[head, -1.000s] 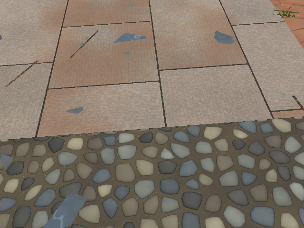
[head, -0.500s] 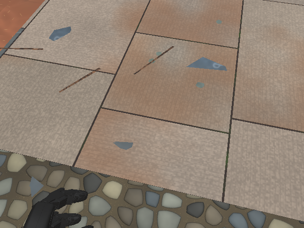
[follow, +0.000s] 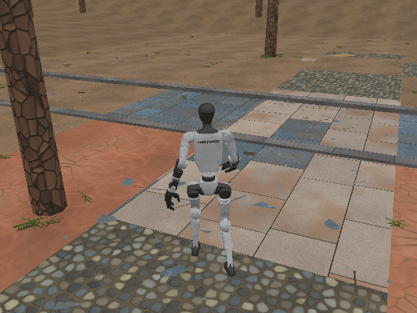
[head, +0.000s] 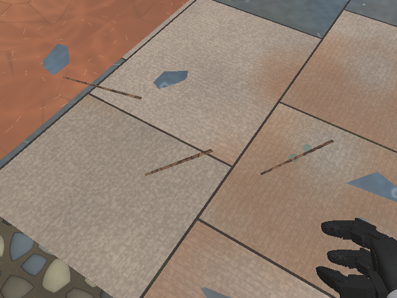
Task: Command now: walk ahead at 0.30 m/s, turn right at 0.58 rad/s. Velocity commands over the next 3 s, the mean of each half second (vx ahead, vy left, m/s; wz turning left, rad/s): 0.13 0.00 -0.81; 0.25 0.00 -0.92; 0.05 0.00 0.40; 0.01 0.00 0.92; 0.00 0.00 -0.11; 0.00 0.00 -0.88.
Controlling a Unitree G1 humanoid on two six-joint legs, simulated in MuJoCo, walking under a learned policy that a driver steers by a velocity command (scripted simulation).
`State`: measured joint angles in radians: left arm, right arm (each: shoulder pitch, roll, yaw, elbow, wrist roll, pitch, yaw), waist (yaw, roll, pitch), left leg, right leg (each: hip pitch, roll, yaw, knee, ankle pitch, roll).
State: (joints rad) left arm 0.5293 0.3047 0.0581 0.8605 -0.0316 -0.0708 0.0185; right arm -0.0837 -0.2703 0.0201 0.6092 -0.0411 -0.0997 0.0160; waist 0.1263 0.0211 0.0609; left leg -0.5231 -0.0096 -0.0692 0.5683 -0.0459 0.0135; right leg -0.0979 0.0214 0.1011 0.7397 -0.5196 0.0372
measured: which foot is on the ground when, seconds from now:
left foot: down 0.00-0.40, up 0.42-0.76, down 0.78-1.00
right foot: up 0.00-0.38, down 0.40-0.78, up 0.80-1.00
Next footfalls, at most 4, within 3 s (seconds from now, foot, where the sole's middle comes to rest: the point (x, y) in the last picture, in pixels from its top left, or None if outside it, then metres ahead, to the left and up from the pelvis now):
0.40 right None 0.19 -0.16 -0.75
0.78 left None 0.34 0.01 -0.75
1.14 right None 0.20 -0.25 -0.75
1.50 left None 0.38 -0.06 -0.75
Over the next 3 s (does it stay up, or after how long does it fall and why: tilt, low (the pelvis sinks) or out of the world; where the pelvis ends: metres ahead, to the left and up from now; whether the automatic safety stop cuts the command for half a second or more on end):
stays up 0.32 -0.19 0.02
